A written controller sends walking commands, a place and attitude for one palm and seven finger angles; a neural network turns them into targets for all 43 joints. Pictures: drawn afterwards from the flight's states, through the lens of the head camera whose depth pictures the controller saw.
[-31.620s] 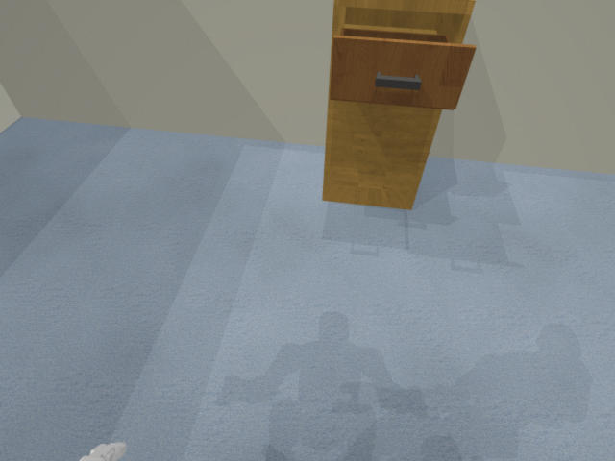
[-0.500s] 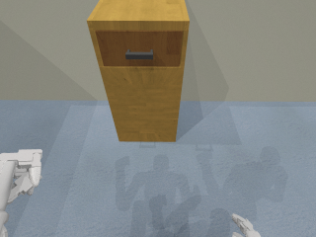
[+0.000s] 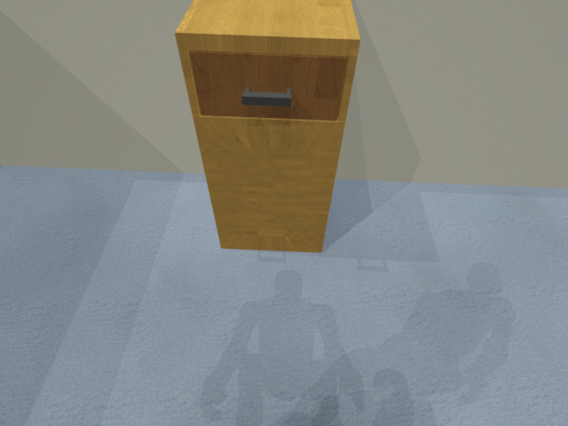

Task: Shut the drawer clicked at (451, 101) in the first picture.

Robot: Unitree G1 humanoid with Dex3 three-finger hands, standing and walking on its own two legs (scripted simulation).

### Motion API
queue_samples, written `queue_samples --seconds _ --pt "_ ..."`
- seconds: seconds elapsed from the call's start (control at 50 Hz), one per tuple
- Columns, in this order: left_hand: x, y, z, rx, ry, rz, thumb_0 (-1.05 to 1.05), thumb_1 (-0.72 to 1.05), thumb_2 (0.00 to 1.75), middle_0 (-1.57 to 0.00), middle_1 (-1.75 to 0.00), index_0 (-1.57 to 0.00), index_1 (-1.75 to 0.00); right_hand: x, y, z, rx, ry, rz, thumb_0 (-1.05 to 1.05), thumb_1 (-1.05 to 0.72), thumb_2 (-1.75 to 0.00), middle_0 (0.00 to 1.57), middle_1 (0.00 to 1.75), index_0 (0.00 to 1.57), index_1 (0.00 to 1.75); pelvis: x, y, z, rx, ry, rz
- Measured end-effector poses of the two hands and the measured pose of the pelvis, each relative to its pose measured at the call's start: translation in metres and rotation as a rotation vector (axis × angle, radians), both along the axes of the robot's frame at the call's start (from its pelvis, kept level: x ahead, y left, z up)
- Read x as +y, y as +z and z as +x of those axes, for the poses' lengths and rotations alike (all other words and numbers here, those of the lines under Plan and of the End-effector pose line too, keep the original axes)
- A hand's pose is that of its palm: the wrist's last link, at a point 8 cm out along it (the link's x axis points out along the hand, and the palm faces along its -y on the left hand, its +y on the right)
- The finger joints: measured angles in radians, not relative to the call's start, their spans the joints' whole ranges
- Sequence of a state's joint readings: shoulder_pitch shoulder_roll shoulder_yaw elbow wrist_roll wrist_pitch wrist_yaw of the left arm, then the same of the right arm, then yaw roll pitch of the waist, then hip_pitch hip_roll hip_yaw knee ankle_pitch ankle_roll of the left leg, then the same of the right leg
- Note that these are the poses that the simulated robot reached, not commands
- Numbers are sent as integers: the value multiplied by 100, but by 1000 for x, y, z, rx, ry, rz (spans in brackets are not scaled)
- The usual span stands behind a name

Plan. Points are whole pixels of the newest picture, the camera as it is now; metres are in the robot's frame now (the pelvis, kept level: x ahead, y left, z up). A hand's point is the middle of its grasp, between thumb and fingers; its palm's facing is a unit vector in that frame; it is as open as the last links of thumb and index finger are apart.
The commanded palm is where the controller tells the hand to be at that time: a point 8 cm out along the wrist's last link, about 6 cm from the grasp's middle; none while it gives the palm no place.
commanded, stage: let the arm hang, fingers relaxed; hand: left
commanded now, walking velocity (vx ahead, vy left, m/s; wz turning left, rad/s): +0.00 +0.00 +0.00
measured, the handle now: (267, 94) +0.87 +0.11 -0.01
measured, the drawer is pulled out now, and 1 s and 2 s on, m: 0.00 0.00 0.00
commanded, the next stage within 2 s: look to check the result in 0.54 s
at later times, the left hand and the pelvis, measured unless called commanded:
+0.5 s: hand out of the picture -0.01 +0.17 -0.17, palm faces +0.02 -0.98 -0.17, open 7.3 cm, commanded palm none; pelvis -0.01 +0.00 +0.00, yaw -1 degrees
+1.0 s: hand out of the picture -0.02 +0.16 -0.18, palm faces +0.03 -0.99 -0.16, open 7.4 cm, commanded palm none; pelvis -0.01 +0.00 +0.00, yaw -1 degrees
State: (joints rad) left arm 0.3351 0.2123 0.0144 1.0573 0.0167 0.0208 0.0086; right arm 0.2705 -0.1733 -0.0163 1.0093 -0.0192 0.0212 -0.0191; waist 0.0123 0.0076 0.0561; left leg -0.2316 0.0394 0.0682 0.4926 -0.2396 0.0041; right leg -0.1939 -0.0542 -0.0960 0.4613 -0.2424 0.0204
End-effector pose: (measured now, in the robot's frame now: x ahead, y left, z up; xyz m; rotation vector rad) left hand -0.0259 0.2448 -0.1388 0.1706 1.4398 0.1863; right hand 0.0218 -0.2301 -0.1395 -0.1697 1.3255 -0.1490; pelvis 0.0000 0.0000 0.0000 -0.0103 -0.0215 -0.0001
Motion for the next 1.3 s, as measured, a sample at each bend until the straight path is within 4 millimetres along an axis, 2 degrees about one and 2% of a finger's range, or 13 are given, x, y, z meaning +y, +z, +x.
queue_samples --seconds 0.12,0.22,0.36,0.56,0.74,0.88,1.3 --pt "-10 0 8 -19 -5 -16 0 91 90 -38 -51 -38 -50 10 -5 -19 42 -26 24 1 -93 -90 20 30 20 30 3 2 -2 -13 -7 7" --pt "-21 -4 21 -53 -19 -43 0 91 90 -27 -38 -27 -38 18 -6 -36 72 -48 40 1 -92 -90 20 30 20 30 3 3 -5 -20 -11 9" --pt "-25 -6 24 -53 -26 -51 1 93 90 -21 -32 -21 -31 29 -6 -59 114 -81 58 1 -91 -90 20 30 20 30 2 3 -9 -20 -15 9" --pt "-31 -7 8 -15 -10 -59 0 91 90 -20 -30 -20 -30 34 -7 -78 158 -107 70 0 -91 -90 20 30 20 30 2 3 -11 -17 -18 10" --pt "-38 -8 -2 8 2 -72 0 91 90 -19 -30 -20 -29 30 -7 -74 146 -105 62 0 -91 -90 20 30 20 30 0 2 -13 -15 -19 10" --pt "-39 -8 -3 10 3 -73 0 91 90 -19 -30 -20 -29 25 -7 -66 127 -100 55 0 -91 -90 20 30 20 30 -2 2 -12 -12 -19 9" --pt "-26 -3 31 -66 -24 -31 0 91 90 -19 -30 -20 -29 2 -4 -40 78 -77 21 0 -91 -90 20 30 20 30 -8 4 -8 -14 -17 9"
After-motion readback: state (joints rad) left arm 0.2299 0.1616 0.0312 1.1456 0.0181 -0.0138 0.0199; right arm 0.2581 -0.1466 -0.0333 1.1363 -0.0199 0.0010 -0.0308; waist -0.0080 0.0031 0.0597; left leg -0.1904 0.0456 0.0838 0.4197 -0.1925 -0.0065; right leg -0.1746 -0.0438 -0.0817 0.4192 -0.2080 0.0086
